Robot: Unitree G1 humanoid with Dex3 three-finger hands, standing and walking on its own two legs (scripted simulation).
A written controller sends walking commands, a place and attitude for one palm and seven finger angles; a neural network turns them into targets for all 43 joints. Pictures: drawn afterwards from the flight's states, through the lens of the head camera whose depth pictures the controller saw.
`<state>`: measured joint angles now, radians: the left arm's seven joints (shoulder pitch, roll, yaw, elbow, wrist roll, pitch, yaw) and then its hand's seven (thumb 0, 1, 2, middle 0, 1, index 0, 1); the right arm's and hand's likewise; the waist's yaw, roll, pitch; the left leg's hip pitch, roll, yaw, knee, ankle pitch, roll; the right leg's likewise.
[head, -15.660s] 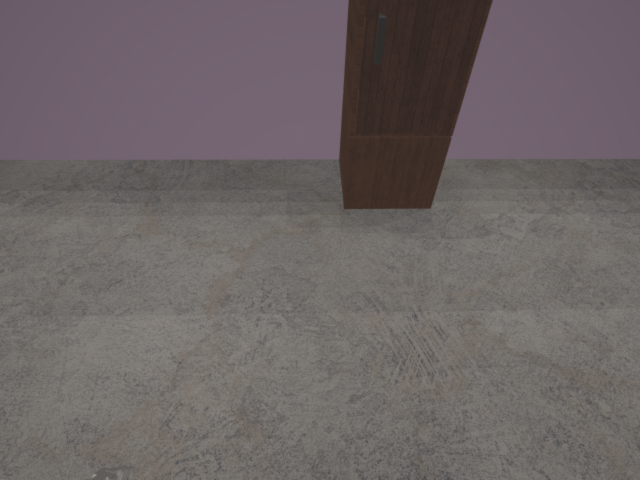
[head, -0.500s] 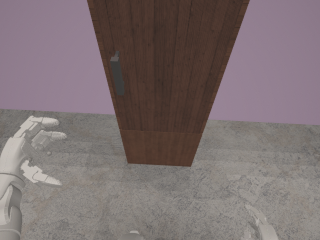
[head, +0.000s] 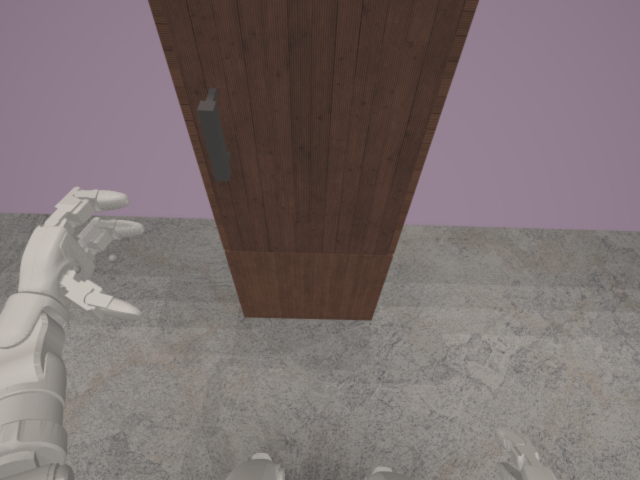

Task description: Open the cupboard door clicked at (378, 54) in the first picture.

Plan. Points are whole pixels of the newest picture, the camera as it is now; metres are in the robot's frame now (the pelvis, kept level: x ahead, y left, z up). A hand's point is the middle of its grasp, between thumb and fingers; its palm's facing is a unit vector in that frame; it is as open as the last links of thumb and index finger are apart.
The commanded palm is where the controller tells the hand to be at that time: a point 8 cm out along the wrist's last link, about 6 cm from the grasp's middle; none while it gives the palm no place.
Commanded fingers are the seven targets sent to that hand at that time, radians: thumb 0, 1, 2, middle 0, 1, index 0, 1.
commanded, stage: move the hooked fingers beside the handle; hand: left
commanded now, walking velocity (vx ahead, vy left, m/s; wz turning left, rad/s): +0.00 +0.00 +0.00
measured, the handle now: (218, 136) +0.59 +0.18 +0.06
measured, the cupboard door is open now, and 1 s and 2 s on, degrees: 0 0 0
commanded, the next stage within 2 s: none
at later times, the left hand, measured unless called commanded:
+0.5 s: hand (143, 208) +0.44 +0.25 +0.07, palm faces +0.02 -1.00 -0.02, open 14.0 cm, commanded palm +0.42 +0.30 +0.07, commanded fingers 0.00 -0.50 0.30 -0.30 -1.20 -0.30 -1.20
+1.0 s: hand (167, 171) +0.51 +0.24 +0.07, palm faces +0.00 -1.00 -0.01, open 14.0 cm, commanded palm +0.50 +0.29 +0.06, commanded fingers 0.00 -0.50 0.30 -0.30 -1.20 -0.30 -1.20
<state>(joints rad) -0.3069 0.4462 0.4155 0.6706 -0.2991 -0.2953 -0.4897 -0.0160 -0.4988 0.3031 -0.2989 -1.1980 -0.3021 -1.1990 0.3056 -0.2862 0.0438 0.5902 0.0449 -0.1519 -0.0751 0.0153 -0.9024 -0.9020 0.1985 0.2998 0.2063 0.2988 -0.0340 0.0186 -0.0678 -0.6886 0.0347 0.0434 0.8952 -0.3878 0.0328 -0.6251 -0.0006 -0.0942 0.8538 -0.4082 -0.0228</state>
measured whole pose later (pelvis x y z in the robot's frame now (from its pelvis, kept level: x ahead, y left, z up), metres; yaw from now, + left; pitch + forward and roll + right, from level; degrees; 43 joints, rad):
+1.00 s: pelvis +0.01 +0.01 -0.02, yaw -2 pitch +20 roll -4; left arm -0.90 0.64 0.46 1.23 -0.11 -0.36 -0.37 -0.02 -0.50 0.30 -0.30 -1.20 -0.30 -1.20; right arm 0.40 -0.28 0.05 0.62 0.01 0.04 -0.03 0.01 -0.90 -0.90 0.20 0.30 0.21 0.30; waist -0.17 0.02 -0.08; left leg -0.93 0.06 0.05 1.01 -0.43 0.05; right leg -0.85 0.02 -0.08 0.94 -0.43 -0.01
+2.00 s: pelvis +0.01 +0.01 -0.03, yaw -2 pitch +22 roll -4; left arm -0.96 0.63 0.44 1.25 -0.07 -0.37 -0.31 -0.02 -0.50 0.30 -0.30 -1.20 -0.30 -1.20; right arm 0.38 -0.28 0.05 0.61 -0.01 0.09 -0.01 0.01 -0.90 -0.90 0.20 0.30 0.21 0.30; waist -0.19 0.02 -0.08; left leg -0.98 0.06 0.03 1.05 -0.45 0.05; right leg -0.90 0.02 -0.10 0.95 -0.43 -0.01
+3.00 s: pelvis +0.01 +0.01 -0.03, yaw -2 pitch +22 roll -4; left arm -0.95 0.53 0.41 1.21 -0.07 -0.39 -0.21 -0.02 -0.50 0.30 -0.30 -1.20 -0.30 -1.20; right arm 0.40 -0.26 0.04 0.62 -0.02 0.08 0.02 0.01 -0.90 -0.90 0.20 0.30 0.21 0.30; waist -0.18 0.04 -0.10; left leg -0.98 0.06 0.04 1.05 -0.46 0.05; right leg -0.90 0.02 -0.08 0.96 -0.45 -0.01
